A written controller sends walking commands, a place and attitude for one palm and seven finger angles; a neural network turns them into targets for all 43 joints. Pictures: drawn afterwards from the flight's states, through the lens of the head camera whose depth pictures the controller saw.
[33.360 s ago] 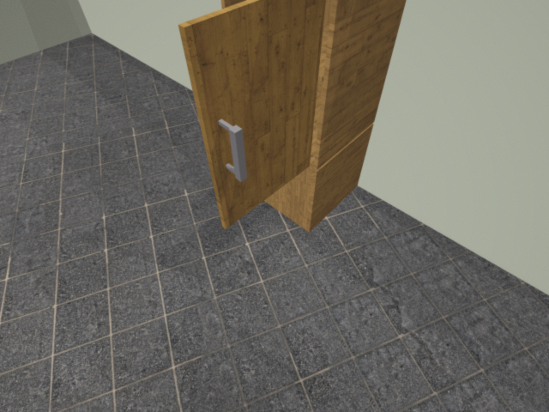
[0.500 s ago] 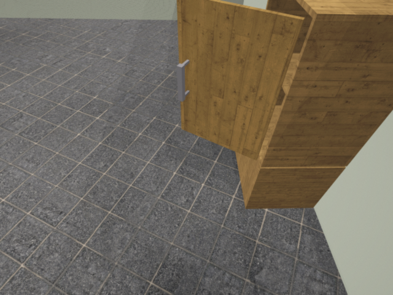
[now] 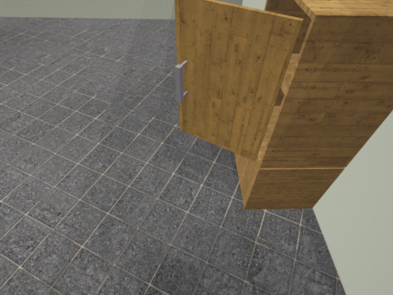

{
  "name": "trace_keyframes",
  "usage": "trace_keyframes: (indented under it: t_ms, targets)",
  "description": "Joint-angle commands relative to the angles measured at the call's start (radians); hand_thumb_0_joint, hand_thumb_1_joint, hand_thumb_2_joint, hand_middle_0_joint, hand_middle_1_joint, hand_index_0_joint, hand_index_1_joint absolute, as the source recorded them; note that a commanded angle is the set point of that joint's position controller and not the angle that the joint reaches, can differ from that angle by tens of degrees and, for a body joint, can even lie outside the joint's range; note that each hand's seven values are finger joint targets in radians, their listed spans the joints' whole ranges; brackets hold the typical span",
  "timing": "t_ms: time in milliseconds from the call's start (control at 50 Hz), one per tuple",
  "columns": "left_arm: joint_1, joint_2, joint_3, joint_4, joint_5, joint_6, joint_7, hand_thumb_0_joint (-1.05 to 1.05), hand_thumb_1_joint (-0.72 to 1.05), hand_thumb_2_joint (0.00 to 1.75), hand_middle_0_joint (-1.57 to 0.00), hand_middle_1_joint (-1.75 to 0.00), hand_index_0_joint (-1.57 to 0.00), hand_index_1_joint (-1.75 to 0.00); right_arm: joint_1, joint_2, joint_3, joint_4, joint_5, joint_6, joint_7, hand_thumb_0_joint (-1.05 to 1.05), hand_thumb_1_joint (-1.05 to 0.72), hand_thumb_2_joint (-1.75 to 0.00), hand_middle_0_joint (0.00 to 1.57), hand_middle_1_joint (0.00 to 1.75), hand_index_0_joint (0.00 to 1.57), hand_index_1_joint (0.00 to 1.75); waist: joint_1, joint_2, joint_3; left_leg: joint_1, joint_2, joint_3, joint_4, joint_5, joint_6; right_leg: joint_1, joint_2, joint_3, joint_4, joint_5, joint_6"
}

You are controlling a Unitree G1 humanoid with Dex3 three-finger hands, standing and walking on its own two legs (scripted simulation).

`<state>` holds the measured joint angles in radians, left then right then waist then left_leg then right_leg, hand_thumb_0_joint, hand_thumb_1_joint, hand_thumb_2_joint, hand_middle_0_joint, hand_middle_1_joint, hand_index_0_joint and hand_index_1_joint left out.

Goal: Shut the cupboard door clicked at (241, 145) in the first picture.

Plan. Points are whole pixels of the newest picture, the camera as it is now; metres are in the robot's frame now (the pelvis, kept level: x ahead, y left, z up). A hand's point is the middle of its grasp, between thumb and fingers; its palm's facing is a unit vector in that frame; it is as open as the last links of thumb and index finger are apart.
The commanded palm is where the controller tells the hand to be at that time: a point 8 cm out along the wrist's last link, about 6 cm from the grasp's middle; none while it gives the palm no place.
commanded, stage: walk to a spot facing it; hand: left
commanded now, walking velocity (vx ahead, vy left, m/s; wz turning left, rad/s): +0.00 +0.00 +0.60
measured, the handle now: (182, 81) +0.86 +0.10 -0.05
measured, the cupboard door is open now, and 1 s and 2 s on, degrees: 59 59 59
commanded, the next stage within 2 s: none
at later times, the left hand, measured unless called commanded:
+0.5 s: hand out of the picture +0.02 +0.23 -0.18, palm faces +0.25 -0.94 -0.25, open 7.4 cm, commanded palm none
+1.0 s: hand out of the picture -0.07 +0.16 -0.17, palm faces +0.57 -0.77 -0.28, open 7.4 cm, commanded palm none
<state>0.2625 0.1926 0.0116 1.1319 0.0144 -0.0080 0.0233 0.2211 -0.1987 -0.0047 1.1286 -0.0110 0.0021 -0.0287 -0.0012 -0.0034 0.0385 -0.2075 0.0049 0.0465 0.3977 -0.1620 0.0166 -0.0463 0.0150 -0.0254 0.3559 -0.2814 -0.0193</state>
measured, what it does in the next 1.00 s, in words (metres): steps on the spot, turning left: right foot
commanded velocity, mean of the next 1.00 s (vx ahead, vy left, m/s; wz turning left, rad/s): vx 0.00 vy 0.00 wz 0.60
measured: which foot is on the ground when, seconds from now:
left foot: down 0.00-0.72, up 0.74-1.00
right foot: down 0.00-0.32, up 0.34-0.72, down 0.74-1.00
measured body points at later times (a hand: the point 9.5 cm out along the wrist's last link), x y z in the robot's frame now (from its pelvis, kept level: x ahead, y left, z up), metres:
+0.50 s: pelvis -0.01 +0.01 -0.01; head +0.04 +0.04 +0.43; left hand +0.00 +0.28 -0.16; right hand +0.08 -0.22 -0.16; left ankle +0.03 +0.11 -0.74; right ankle -0.01 -0.14 -0.68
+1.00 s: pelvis +0.00 -0.05 -0.01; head +0.05 -0.02 +0.43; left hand -0.10 +0.20 -0.15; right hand +0.22 -0.22 -0.16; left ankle -0.08 +0.07 -0.72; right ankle +0.04 -0.16 -0.74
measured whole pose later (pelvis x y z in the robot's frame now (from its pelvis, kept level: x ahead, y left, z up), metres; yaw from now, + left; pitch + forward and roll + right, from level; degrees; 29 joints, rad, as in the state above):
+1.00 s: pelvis +0.00 -0.05 -0.01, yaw +37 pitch +0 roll +2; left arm 0.22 0.22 0.06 0.87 0.04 0.02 0.02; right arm 0.17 -0.25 -0.07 0.89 -0.02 0.08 0.03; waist -0.01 -0.03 0.12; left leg -0.38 0.02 0.05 0.77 -0.44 -0.04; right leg -0.22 -0.14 -0.16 0.61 -0.38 0.01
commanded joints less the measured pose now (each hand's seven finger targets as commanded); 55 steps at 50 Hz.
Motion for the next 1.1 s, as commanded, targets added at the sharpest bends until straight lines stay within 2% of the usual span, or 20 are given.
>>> trace_keyframes:
  t_ms: [0,120,220,260,300,320,360,440,600,660,680,700,720,800,900,960,1000,1020,1040,1080]
  targets:
    - [0.07,0.096,0.019,-0.023,-0.005,0.001,0.014,0.0,0.9,0.9,-0.2,-0.3,-0.2,-0.3,0.044,-0.086,-0.013,-0.038,-0.002,-0.002,-0.008,0.0,-0.9,-0.9,0.2,0.3,0.2,0.3,-0.006,0.017,0.022,0.044,0.095,-0.111,-0.036,0.143,0.009,-0.103,-0.126,0.07,-0.054,0.156,-0.015]
    - [0.07,0.151,0.063,-0.087,0.002,0.021,0.021,0.0,0.9,0.9,-0.2,-0.3,-0.2,-0.3,0.038,-0.092,-0.036,-0.099,-0.005,0.022,0.001,0.0,-0.9,-0.9,0.2,0.3,0.2,0.3,0.007,-0.064,0.011,-0.119,0.045,-0.088,0.15,0.136,-0.001,-0.066,-0.218,0.054,0.033,0.218,-0.069]
    - [0.003,0.177,0.086,-0.165,0.017,0.023,0.026,0.0,0.9,0.9,-0.2,-0.3,-0.2,-0.3,0.004,-0.082,-0.06,-0.176,-0.008,0.041,0.016,0.0,-0.9,-0.9,0.2,0.3,0.2,0.3,-0.002,-0.138,0.065,-0.232,0.052,-0.021,0.428,-0.302,-0.027,-0.092,-0.394,0.053,0.074,0.487,-0.174]
    - [-0.018,0.195,0.092,-0.189,0.011,0.022,0.02,0.0,0.9,0.9,-0.2,-0.3,-0.2,-0.3,0.065,-0.094,-0.061,-0.178,-0.01,0.036,0.023,0.0,-0.9,-0.9,0.2,0.3,0.2,0.3,-0.037,-0.04,0.032,-0.094,0.064,-0.028,0.209,-0.034,-0.012,-0.135,-0.33,-0.06,0.269,0.507,-0.087]
    - [0.017,0.123,0.077,-0.242,-0.007,0.032,0.017,0.0,0.9,0.9,-0.2,-0.3,-0.2,-0.3,0.169,-0.213,-0.084,-0.173,-0.026,0.027,0.016,0.0,-0.9,-0.9,0.2,0.3,0.2,0.3,-0.057,0.34,-0.044,0.069,0.344,-0.506,-0.035,0.542,0.196,-0.387,-0.07,-0.113,0.666,-0.349,0.055]
    - [-0.048,0.139,0.073,-0.258,0.004,0.044,0.024,0.0,0.9,0.9,-0.2,-0.3,-0.2,-0.3,0.186,-0.224,-0.084,-0.161,-0.024,0.031,0.011,0.0,-0.9,-0.9,0.2,0.3,0.2,0.3,-0.071,0.234,-0.049,0.015,0.349,-0.557,-0.099,0.269,0.209,-0.393,-0.07,0.004,0.771,-0.387,0.036]
    - [-0.1,0.132,0.081,-0.273,0.008,0.042,0.013,0.0,0.9,0.9,-0.2,-0.3,-0.2,-0.3,0.117,-0.213,-0.087,-0.197,-0.027,0.028,0.004,0.0,-0.9,-0.9,0.2,0.3,0.2,0.3,-0.053,0.128,-0.002,-0.087,0.314,-0.549,-0.151,-0.103,0.182,-0.458,-0.093,0.061,0.816,-0.243,0.041]
    - [-0.066,0.117,0.082,-0.282,0.011,0.034,-0.003,0.0,0.9,0.9,-0.2,-0.3,-0.2,-0.3,0.048,-0.204,-0.085,-0.227,-0.023,0.016,0.002,0.0,-0.9,-0.9,0.2,0.3,0.2,0.3,-0.021,0.098,-0.081,-0.03,0.221,-0.427,-0.124,-0.062,0.152,-0.448,-0.073,0.051,0.696,-0.137,0.061]
    - [-0.07,0.121,0.079,-0.324,0.009,0.039,0.0,0.0,0.9,0.9,-0.2,-0.3,-0.2,-0.3,0.024,-0.232,-0.113,-0.26,-0.026,0.039,0.015,0.0,-0.9,-0.9,0.2,0.3,0.2,0.3,-0.027,0.177,-0.097,-0.052,0.156,-0.473,-0.108,-0.079,0.131,-0.338,-0.004,0.021,0.432,-0.158,0.065]
    - [0.052,0.156,0.09,-0.3,0.005,0.038,0.004,0.0,0.9,0.9,-0.2,-0.3,-0.2,-0.3,-0.049,-0.216,-0.117,-0.296,-0.018,0.049,0.019,0.0,-0.9,-0.9,0.2,0.3,0.2,0.3,0.035,0.171,-0.098,-0.225,0.08,-0.441,-0.066,-0.173,0.075,-0.087,0.014,-0.001,0.16,-0.064,0.049]
    - [0.087,0.206,0.103,-0.298,0.014,0.032,0.009,0.0,0.9,0.9,-0.2,-0.3,-0.2,-0.3,-0.06,-0.175,-0.116,-0.31,-0.009,0.056,0.024,0.0,-0.9,-0.9,0.2,0.3,0.2,0.3,0.052,0.047,-0.072,-0.365,-0.007,-0.364,0.068,-0.29,0.016,0.008,-0.101,0.116,-0.025,-0.142,0.006]
    - [0.064,0.304,0.121,-0.32,0.032,0.025,0.017,0.0,0.9,0.9,-0.2,-0.3,-0.2,-0.3,-0.039,-0.106,-0.11,-0.326,-0.003,0.056,0.029,0.0,-0.9,-0.9,0.2,0.3,0.2,0.3,0.049,-0.241,-0.044,-0.482,-0.148,-0.151,0.431,-0.36,-0.068,-0.046,-0.409,0.486,-0.214,-0.36,-0.121]
    - [-0.064,0.301,0.102,-0.357,0.019,0.031,0.022,0.0,0.9,0.9,-0.2,-0.3,-0.2,-0.3,-0.047,-0.155,-0.121,-0.328,-0.019,0.054,0.035,0.0,-0.9,-0.9,0.2,0.3,0.2,0.3,0.012,-0.16,0.008,-0.415,-0.086,-0.146,0.675,-0.391,-0.059,-0.236,-0.508,0.453,-0.206,-0.24,-0.171]
    - [-0.153,0.188,0.084,-0.362,0.017,0.007,0.02,0.0,0.9,0.9,-0.2,-0.3,-0.2,-0.3,-0.018,-0.125,-0.105,-0.313,-0.01,0.059,0.054,0.0,-0.9,-0.9,0.2,0.3,0.2,0.3,-0.055,-0.184,0.012,-0.356,0.012,-0.074,0.773,-0.275,-0.068,-0.212,-0.334,0.098,-0.001,0.279,-0.134]
    - [0.029,0.246,0.103,-0.31,0.02,0.009,0.015,0.0,0.9,0.9,-0.2,-0.3,-0.2,-0.3,-0.124,-0.083,-0.074,-0.342,-0.004,0.049,0.059,0.0,-0.9,-0.9,0.2,0.3,0.2,0.3,0.043,-0.208,-0.043,-0.265,-0.015,0.038,0.423,-0.309,-0.062,-0.016,-0.341,0.019,0.121,0.618,-0.104]
    - [0.049,0.253,0.11,-0.3,0.017,0.01,0.011,0.0,0.9,0.9,-0.2,-0.3,-0.2,-0.3,-0.1,-0.094,-0.072,-0.336,-0.003,0.04,0.056,0.0,-0.9,-0.9,0.2,0.3,0.2,0.3,0.031,-0.213,-0.074,-0.179,-0.022,0.06,0.231,-0.229,-0.049,0.016,-0.342,-0.013,0.199,0.675,-0.069]
    - [0.039,0.23,0.107,-0.312,0.005,0.014,0.007,0.0,0.9,0.9,-0.2,-0.3,-0.2,-0.3,0.006,-0.168,-0.089,-0.305,-0.01,0.025,0.053,0.0,-0.9,-0.9,0.2,0.3,0.2,0.3,-0.032,-0.074,-0.162,0.119,0.05,-0.029,0.032,0.135,-0.008,-0.153,-0.296,-0.097,0.401,0.519,0.015]
    - [0.04,0.171,0.09,-0.346,0.001,0.017,0.0,0.0,0.9,0.9,-0.2,-0.3,-0.2,-0.3,0.048,-0.272,-0.114,-0.298,-0.016,0.022,0.046,0.0,-0.9,-0.9,0.2,0.3,0.2,0.3,-0.052,0.215,-0.205,0.328,0.296,-0.326,0.054,0.532,0.101,-0.435,-0.168,-0.144,0.59,-0.023,0.083]
    - [-0.031,0.138,0.07,-0.388,0.009,0.021,0.003,0.0,0.9,0.9,-0.2,-0.3,-0.2,-0.3,0.115,-0.308,-0.122,-0.274,-0.014,0.031,0.04,0.0,-0.9,-0.9,0.2,0.3,0.2,0.3,-0.092,0.266,-0.176,0.302,0.405,-0.394,0.036,0.718,0.207,-0.525,-0.13,-0.075,0.701,-0.385,0.083]
    - [-0.133,0.147,0.079,-0.389,0.004,0.035,0.009,0.0,0.9,0.9,-0.2,-0.3,-0.2,-0.3,0.099,-0.272,-0.112,-0.268,-0.02,0.026,0.014,0.0,-0.9,-0.9,0.2,0.3,0.2,0.3,-0.097,0.249,-0.117,0.169,0.33,-0.375,0.031,0.589,0.2,-0.545,-0.131,0.017,0.784,-0.304,0.079]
